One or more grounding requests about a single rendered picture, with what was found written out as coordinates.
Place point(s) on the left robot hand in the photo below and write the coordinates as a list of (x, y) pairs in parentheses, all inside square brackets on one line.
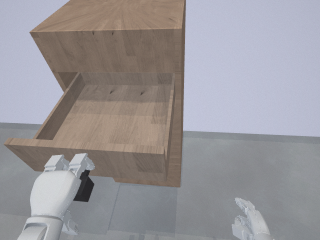
[(55, 189)]

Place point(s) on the handle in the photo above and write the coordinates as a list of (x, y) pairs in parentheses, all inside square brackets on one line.
[(85, 189)]

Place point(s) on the cabinet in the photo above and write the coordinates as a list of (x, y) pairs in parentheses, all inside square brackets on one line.
[(120, 36)]

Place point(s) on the drawer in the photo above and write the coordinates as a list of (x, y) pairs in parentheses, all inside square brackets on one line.
[(122, 120)]

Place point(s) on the robot left forearm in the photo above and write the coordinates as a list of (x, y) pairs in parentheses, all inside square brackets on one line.
[(42, 227)]

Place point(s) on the right robot hand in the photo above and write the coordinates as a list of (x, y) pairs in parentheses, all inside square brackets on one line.
[(245, 228)]

